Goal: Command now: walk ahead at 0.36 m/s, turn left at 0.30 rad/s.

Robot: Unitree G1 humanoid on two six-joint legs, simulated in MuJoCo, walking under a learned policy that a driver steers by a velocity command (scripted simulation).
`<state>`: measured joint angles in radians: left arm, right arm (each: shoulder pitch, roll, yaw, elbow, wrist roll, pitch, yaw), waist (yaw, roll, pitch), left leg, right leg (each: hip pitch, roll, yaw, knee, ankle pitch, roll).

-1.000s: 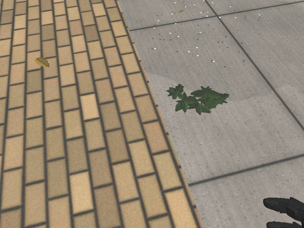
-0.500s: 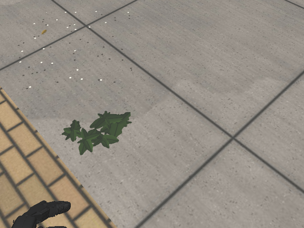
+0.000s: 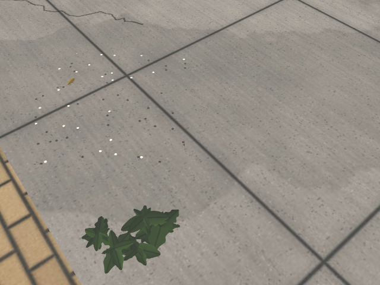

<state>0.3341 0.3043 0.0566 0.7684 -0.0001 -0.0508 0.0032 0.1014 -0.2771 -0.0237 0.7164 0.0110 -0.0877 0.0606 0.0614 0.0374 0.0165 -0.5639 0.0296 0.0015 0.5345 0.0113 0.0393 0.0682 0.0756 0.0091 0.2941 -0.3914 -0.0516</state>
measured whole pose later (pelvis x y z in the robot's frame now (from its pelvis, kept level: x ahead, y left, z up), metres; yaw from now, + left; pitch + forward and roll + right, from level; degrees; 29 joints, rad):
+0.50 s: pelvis +0.17 +0.00 +0.00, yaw +17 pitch +2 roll +0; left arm 0.14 0.30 0.04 0.68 0.00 -0.03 0.02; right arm 0.20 -0.32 -0.07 0.67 0.02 0.04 -0.03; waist -0.03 0.00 0.01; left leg -0.33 -0.15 -0.23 0.54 -0.23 0.04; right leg -0.39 0.03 0.13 0.55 -0.20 0.07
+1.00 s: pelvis +0.19 +0.02 +0.01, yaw +22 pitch -1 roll +0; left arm 0.21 0.25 0.03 0.80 0.02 -0.01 0.02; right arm 0.20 -0.24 -0.03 0.74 -0.02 0.03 -0.01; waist 0.02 -0.02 0.03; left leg -0.19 -0.02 -0.06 0.51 -0.30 0.00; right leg -0.24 -0.02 0.05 0.49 -0.23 0.04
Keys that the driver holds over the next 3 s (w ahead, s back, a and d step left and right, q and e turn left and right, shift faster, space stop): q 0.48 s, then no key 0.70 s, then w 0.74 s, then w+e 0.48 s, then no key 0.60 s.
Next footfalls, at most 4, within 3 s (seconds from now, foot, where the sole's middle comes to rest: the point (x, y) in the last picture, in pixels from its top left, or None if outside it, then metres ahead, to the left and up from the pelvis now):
0.04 left None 0.20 0.11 -0.77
0.52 right None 0.30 -0.09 -0.77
0.84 left None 0.16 0.14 -0.77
1.92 left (136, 249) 0.59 0.27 -0.77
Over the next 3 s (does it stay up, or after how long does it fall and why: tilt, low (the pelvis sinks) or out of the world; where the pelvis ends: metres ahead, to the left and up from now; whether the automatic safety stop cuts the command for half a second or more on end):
stays up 0.92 0.21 0.01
